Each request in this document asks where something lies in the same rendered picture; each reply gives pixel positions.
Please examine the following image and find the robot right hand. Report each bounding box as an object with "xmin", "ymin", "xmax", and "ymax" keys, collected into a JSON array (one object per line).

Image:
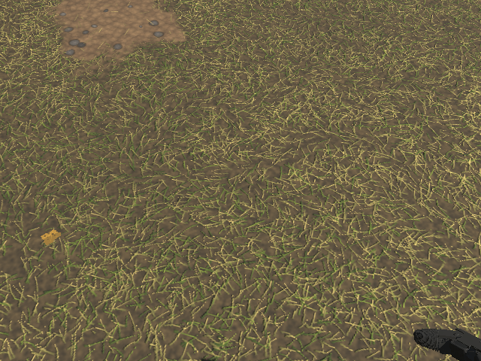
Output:
[{"xmin": 413, "ymin": 328, "xmax": 481, "ymax": 361}]

